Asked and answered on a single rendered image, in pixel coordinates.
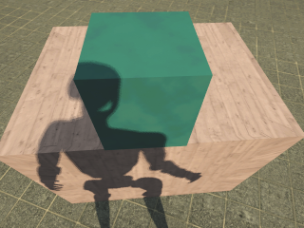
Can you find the pedestal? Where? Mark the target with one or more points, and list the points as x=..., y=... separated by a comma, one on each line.
x=242, y=125

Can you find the carton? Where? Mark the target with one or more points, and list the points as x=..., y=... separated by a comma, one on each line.
x=142, y=77

